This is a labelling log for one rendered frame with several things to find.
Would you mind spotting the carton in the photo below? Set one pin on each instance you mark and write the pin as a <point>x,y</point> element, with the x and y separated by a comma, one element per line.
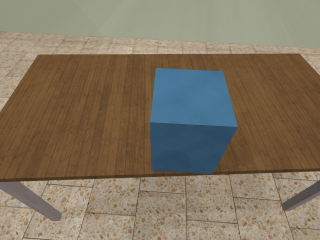
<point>192,120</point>

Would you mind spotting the table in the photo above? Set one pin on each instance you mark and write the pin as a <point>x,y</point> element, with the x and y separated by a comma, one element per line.
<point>87,116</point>

